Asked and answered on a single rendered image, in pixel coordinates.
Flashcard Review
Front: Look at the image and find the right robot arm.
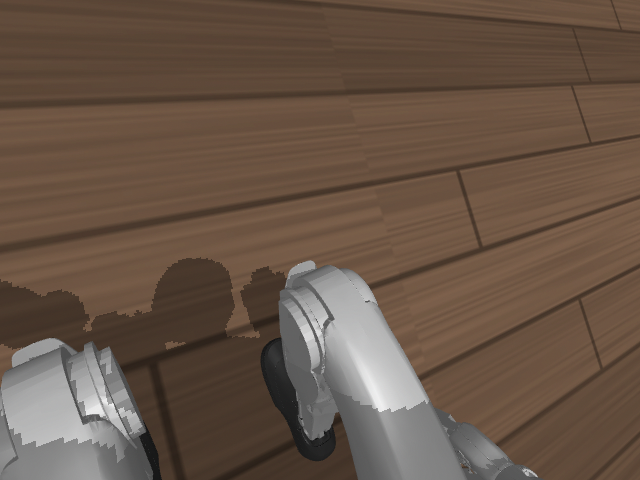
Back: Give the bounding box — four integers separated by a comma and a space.
495, 464, 544, 480

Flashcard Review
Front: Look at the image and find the right robot foot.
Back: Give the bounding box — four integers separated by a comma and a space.
261, 337, 336, 461

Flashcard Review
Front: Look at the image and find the right robot hand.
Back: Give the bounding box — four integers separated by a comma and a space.
434, 407, 515, 480

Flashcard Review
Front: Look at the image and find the left robot foot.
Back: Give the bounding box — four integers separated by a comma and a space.
139, 421, 162, 480

